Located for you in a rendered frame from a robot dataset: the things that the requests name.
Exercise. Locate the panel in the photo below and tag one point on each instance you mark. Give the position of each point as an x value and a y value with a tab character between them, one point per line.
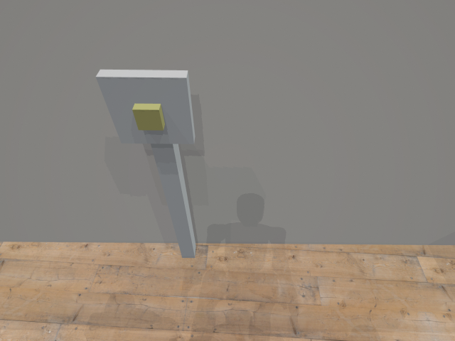
122	89

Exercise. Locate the button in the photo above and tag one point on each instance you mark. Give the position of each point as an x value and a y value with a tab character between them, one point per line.
149	117

